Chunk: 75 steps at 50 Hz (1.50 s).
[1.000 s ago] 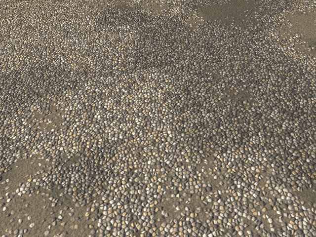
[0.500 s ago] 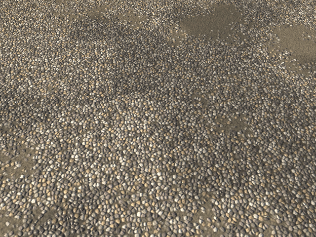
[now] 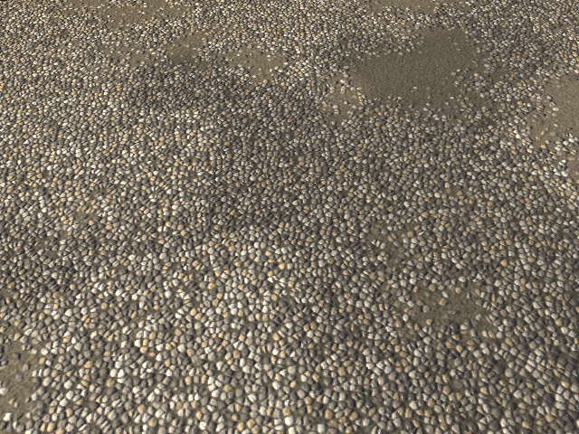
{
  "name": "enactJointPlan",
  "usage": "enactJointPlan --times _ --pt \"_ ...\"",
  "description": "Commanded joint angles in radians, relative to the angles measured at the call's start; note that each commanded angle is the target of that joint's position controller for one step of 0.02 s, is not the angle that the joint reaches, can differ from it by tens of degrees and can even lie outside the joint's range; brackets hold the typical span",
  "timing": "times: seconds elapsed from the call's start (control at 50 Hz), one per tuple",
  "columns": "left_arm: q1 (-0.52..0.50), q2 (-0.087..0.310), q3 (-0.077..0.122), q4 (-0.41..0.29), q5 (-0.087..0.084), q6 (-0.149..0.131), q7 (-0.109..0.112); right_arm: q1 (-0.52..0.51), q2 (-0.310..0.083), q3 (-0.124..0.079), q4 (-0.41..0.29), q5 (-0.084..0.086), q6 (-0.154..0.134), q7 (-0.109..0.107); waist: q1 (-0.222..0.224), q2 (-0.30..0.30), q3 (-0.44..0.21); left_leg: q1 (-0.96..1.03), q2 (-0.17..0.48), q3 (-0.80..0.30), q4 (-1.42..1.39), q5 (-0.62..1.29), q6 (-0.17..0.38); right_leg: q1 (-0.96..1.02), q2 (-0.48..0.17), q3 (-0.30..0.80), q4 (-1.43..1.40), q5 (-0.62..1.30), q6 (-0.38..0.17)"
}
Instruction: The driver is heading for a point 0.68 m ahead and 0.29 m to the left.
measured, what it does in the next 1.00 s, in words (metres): walks ahead, turning left: left foot, then right foot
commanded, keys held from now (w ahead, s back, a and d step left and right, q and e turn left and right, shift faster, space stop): w+q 0.90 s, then no key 0.10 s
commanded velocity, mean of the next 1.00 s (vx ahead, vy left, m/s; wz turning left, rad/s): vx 0.49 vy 0.00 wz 0.45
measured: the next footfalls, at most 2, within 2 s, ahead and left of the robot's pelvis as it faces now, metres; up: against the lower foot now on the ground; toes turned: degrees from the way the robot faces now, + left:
left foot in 0.38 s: +0.37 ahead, +0.17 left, +0.00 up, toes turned +12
right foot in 0.88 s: +0.71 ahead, +0.08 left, +0.00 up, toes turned +31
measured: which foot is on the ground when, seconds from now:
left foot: up 0.00-0.36, down 0.38-0.88, up 0.90-1.00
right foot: down 0.00-0.40, up 0.42-0.86, down 0.88-1.00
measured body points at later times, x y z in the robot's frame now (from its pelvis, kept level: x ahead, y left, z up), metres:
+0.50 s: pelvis +0.28 +0.08 -0.01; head +0.31 +0.10 +0.43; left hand +0.29 +0.37 -0.15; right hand +0.47 -0.15 -0.13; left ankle +0.33 +0.16 -0.74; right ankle +0.18 -0.09 -0.64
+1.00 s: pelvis +0.56 +0.12 -0.01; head +0.59 +0.13 +0.44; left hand +0.59 +0.43 -0.10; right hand +0.76 -0.09 -0.13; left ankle +0.40 +0.18 -0.65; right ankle +0.66 +0.05 -0.74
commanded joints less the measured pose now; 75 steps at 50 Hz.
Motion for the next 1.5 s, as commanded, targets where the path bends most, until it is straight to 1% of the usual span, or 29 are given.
enactJointPlan --times 0.02,0.16,0.26,0.32,0.36,0.38,0.4,0.42,0.44,0.46,0.5,0.58,0.7,0.8,0.86,0.88,0.9,0.92,0.94,0.98,1.02,1.1,1.26,1.28,1.3,1.32,1.34,1.42,1.5 --pt "0.002 0.126 0.022 -0.038 0.003 -0.018 0.013 0.044 -0.039 -0.015 -0.041 -0.005 0.014 -0.005 -0.037 -0.087 -0.043 -0.117 0.065 -0.034 -0.077 0.102 -0.016 0.093 -0.286 0.238 -0.221 0.193 -0.170" --pt "0.082 0.150 0.024 -0.008 0.003 -0.013 0.042 -0.168 -0.027 -0.006 -0.110 0.000 0.016 0.019 0.027 -0.084 0.020 -0.147 0.019 -0.014 -0.422 0.423 -0.013 0.145 -0.257 0.048 -0.265 0.190 -0.098" --pt "0.143 0.160 0.030 0.020 -0.006 0.008 0.047 -0.287 -0.021 0.006 -0.179 0.002 0.017 0.049 0.063 -0.069 0.066 -0.214 -0.005 0.016 -0.530 0.351 0.014 0.333 -0.318 -0.014 -0.208 0.255 -0.081" --pt "0.109 0.194 0.040 0.004 -0.013 0.027 0.056 -0.278 -0.047 -0.002 -0.214 0.001 0.017 0.070 0.029 -0.104 0.037 -0.128 -0.053 0.087 -0.550 0.199 0.051 0.388 -0.338 -0.058 -0.080 0.568 -0.053" --pt "0.080 0.219 0.047 -0.015 -0.014 0.044 0.067 -0.110 -0.101 -0.035 -0.190 0.001 0.021 0.073 -0.069 -0.132 -0.074 0.120 -0.136 0.150 -0.569 0.148 0.093 0.363 -0.316 -0.103 0.173 0.876 -0.019" --pt "0.076 0.212 0.042 -0.029 -0.012 0.047 0.072 0.058 -0.166 -0.069 -0.149 0.003 0.023 0.063 -0.146 -0.101 -0.163 0.387 -0.145 0.102 -0.610 0.200 0.134 0.227 -0.274 -0.122 0.405 0.799 0.017" --pt "0.100 0.162 0.024 -0.067 0.008 0.032 0.069 0.196 -0.270 -0.100 -0.129 -0.001 0.033 0.039 -0.161 0.075 -0.277 0.719 0.074 -0.261 -0.626 0.196 0.235 -0.103 -0.185 -0.137 0.765 0.354 0.068" --pt "0.144 0.061 -0.012 -0.102 0.006 -0.012 0.049 0.171 -0.295 -0.090 -0.150 -0.002 0.025 0.043 -0.082 0.235 -0.394 0.948 0.267 -0.802 -0.807 0.113 0.407 -0.435 0.018 0.046 1.046 -0.430 0.102" --pt "0.045 0.149 0.009 -0.122 -0.027 -0.049 0.032 0.179 -0.213 -0.069 -0.151 -0.010 0.023 0.041 -0.131 0.135 -0.362 0.944 0.226 -0.721 -0.836 0.088 0.348 -0.546 -0.050 0.184 1.090 -0.395 0.073" --pt "-0.017 0.164 0.011 -0.142 -0.045 -0.064 0.027 0.130 -0.159 -0.056 -0.160 -0.008 0.019 0.037 -0.120 0.083 -0.242 0.821 0.185 -0.549 -0.832 0.145 0.302 -0.577 -0.096 0.163 1.041 -0.313 0.051" --pt "-0.040 0.170 0.026 -0.140 -0.008 -0.056 0.044 0.000 -0.107 -0.039 -0.198 -0.009 0.013 0.038 -0.036 -0.042 -0.118 0.522 0.110 -0.371 -0.869 0.308 0.253 -0.452 -0.167 0.148 0.857 -0.210 0.059" --pt "-0.042 0.132 0.028 -0.177 0.011 -0.009 0.051 0.002 -0.141 -0.044 -0.219 -0.011 0.009 0.019 0.011 -0.004 -0.070 0.329 0.063 -0.285 -0.933 0.413 0.262 -0.371 -0.173 0.127 0.674 -0.127 0.112" --pt "-0.258 0.095 0.011 -0.255 0.002 -0.014 0.040 0.099 -0.162 -0.050 -0.211 0.002 0.024 -0.005 -0.071 0.046 -0.034 0.284 -0.016 -0.224 -0.907 0.306 0.177 -0.295 -0.085 0.105 0.243 0.220 0.130" --pt "-0.315 0.143 0.021 -0.300 -0.011 -0.035 0.017 0.152 -0.156 -0.049 -0.204 0.005 0.040 -0.011 -0.082 0.068 -0.035 0.418 0.036 -0.361 -0.791 0.249 0.159 -0.261 -0.053 0.140 0.114 0.142 0.101" --pt "-0.150 0.189 0.044 -0.268 -0.006 -0.051 0.020 0.112 -0.136 -0.042 -0.229 -0.001 0.046 -0.013 0.012 0.100 -0.102 0.412 -0.006 -0.381 -0.633 0.356 0.116 -0.015 -0.057 0.123 0.047 0.091 0.040" --pt "0.001 0.238 0.059 -0.251 0.013 -0.054 0.027 0.088 -0.089 -0.024 -0.254 -0.011 0.041 -0.008 0.085 0.043 -0.226 0.296 -0.060 -0.313 -0.401 0.306 0.078 0.243 -0.190 0.233 0.089 0.088 -0.025" --pt "0.140 0.325 0.084 -0.226 0.028 -0.041 0.034 0.221 -0.029 -0.005 -0.276 0.009 0.030 -0.007 0.063 -0.231 -0.388 -0.052 -0.202 -0.167 -0.059 -0.052 -0.001 0.633 -0.432 0.626 0.066 -0.028 -0.189" --pt "0.139 0.262 0.070 -0.220 0.004 -0.031 0.028 0.244 -0.094 -0.008 -0.272 0.014 0.025 -0.009 0.054 -0.327 -0.376 -0.213 -0.165 -0.163 0.115 -0.304 -0.023 0.641 -0.508 0.849 -0.008 -0.108 -0.230" --pt "0.077 0.185 0.048 -0.243 0.000 -0.024 0.030 0.172 -0.170 -0.029 -0.267 0.011 0.031 -0.010 0.066 -0.198 -0.230 -0.248 -0.128 -0.177 0.189 -0.244 -0.039 0.505 -0.466 0.708 -0.010 -0.013 -0.192" --pt "-0.021 0.134 0.025 -0.252 0.014 -0.008 0.025 0.071 -0.159 -0.035 -0.292 -0.015 0.044 -0.014 0.026 -0.074 -0.094 -0.176 -0.085 -0.122 0.151 -0.169 -0.064 0.240 -0.374 0.428 0.001 0.408 -0.154" --pt "-0.051 0.115 0.015 -0.238 0.017 -0.008 0.016 0.093 -0.109 -0.031 -0.297 -0.010 0.060 -0.011 -0.025 -0.114 -0.071 -0.079 -0.052 -0.094 0.031 -0.155 -0.066 0.109 -0.308 0.290 -0.028 0.556 -0.132" --pt "-0.083 0.178 0.031 -0.207 0.007 0.002 0.024 0.068 -0.046 -0.004 -0.313 -0.017 0.073 -0.007 -0.045 -0.143 -0.128 0.045 -0.049 -0.035 -0.243 0.010 -0.083 0.053 -0.288 0.164 -0.068 0.688 -0.156" --pt "-0.046 0.193 0.024 -0.153 -0.031 0.040 0.029 -0.042 -0.083 -0.013 -0.336 -0.027 0.070 0.009 -0.025 -0.139 -0.123 0.289 -0.096 0.025 -0.694 0.269 -0.021 0.068 -0.260 0.137 0.028 0.323 -0.074" --pt "-0.007 0.164 0.014 -0.139 -0.023 0.038 0.028 -0.035 -0.111 -0.021 -0.337 -0.034 0.069 0.004 -0.022 -0.106 -0.126 0.374 -0.060 -0.019 -0.754 0.396 0.004 0.039 -0.223 0.127 0.072 0.229 -0.027" --pt "0.033 0.119 -0.003 -0.145 0.011 0.029 0.025 -0.017 -0.174 -0.032 -0.352 -0.049 0.072 -0.007 0.004 0.003 -0.193 0.523 0.084 -0.154 -0.698 0.737 0.053 -0.040 -0.156 0.075 0.178 0.032 0.035" --pt "0.130 0.067 -0.022 -0.129 0.023 0.027 0.023 -0.042 -0.152 -0.020 -0.358 -0.054 0.084 -0.013 0.052 0.143 -0.245 0.597 0.206 -0.269 -0.676 0.794 0.169 -0.129 -0.106 0.038 0.243 -0.287 0.091" --pt "0.086 0.084 -0.024 -0.133 0.016 0.041 0.029 -0.050 -0.078 -0.002 -0.350 -0.046 0.090 -0.008 0.021 0.148 -0.243 0.531 0.193 -0.290 -0.707 0.620 0.199 -0.112 -0.117 0.066 0.235 -0.314 0.112" --pt "0.042 0.156 -0.012 -0.128 0.021 0.093 0.040 -0.159 -0.086 -0.001 -0.359 -0.035 0.088 0.016 0.032 0.068 -0.075 0.303 0.013 -0.138 -0.718 0.188 0.053 -0.033 -0.118 0.055 0.115 -0.136 0.105" --pt "0.037 0.144 -0.014 -0.110 0.011 0.085 0.046 -0.115 -0.078 -0.002 -0.332 -0.034 0.073 0.012 0.017 0.016 -0.100 0.369 -0.005 -0.110 -0.636 0.448 0.047 -0.009 -0.125 0.060 0.120 -0.045 0.101"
